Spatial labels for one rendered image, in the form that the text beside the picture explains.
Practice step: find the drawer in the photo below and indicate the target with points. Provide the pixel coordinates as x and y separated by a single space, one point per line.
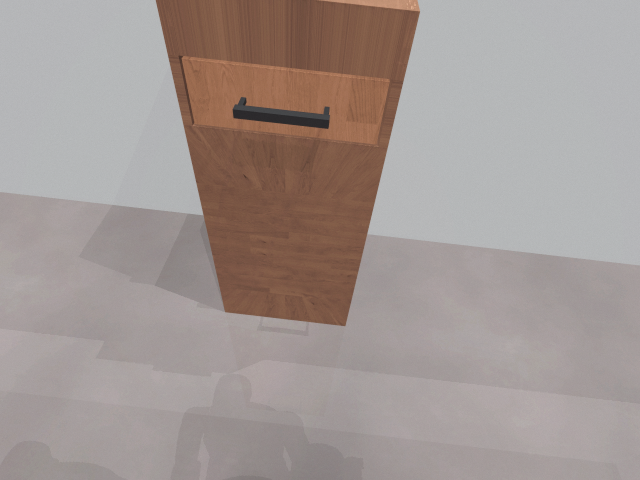
356 102

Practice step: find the cabinet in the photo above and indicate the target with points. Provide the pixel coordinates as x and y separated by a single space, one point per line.
287 216

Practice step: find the handle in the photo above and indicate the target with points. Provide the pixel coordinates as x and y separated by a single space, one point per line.
241 111

